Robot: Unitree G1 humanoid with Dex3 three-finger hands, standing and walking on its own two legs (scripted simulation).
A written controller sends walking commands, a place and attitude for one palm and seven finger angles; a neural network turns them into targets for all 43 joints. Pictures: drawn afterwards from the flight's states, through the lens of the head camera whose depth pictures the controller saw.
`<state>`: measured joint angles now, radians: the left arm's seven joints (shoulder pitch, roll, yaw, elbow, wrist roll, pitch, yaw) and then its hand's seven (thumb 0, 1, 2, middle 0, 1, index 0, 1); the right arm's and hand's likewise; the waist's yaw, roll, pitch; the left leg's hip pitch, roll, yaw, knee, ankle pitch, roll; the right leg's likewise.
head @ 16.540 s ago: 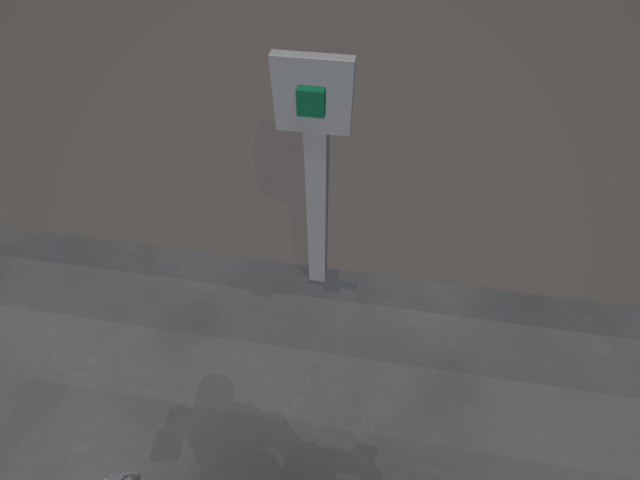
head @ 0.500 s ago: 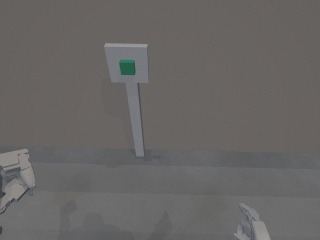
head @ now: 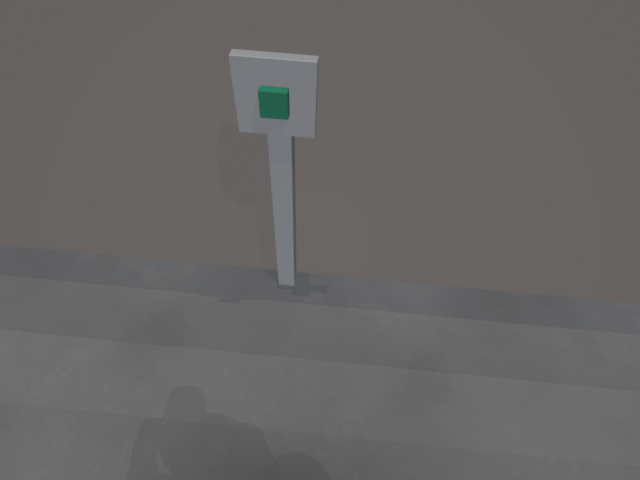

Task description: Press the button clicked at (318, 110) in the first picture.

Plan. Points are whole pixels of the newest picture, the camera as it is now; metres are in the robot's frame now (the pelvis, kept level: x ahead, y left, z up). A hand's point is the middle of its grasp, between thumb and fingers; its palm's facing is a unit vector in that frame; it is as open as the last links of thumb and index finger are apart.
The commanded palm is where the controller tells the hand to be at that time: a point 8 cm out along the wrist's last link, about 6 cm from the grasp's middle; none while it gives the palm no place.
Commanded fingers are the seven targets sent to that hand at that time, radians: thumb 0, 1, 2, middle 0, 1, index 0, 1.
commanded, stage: let the arm hang, fingers relaxed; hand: left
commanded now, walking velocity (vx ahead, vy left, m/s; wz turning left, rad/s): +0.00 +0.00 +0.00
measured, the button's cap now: (274, 102) +0.83 +0.16 +0.02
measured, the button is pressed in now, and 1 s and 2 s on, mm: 0 0 0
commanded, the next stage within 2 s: stand and wait in 0.62 s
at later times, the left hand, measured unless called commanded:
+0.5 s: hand out of the picture +0.11 +0.23 -0.15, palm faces +0.00 -0.95 -0.31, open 7.3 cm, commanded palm none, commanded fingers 0.00 0.90 0.90 -0.20 -0.30 -0.20 -0.30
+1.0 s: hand out of the picture +0.11 +0.23 -0.15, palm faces -0.01 -0.94 -0.33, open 7.4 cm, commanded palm none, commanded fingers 0.00 0.90 0.90 -0.20 -0.30 -0.20 -0.30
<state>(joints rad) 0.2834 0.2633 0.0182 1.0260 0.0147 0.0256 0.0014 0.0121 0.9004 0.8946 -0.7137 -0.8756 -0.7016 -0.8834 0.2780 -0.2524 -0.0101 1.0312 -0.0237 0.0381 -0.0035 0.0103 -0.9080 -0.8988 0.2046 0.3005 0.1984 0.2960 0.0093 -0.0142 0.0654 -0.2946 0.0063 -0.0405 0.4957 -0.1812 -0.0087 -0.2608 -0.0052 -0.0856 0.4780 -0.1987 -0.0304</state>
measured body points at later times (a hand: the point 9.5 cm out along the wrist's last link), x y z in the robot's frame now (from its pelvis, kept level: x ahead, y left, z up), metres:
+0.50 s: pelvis +0.03 +0.00 +0.01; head +0.03 -0.01 +0.46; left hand +0.11 +0.28 -0.12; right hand +0.07 -0.27 -0.14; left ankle +0.05 +0.13 -0.74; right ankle +0.04 -0.11 -0.74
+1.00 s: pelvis +0.05 -0.01 +0.01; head +0.07 -0.02 +0.46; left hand +0.11 +0.28 -0.12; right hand +0.10 -0.29 -0.14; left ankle +0.05 +0.13 -0.74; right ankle +0.04 -0.11 -0.74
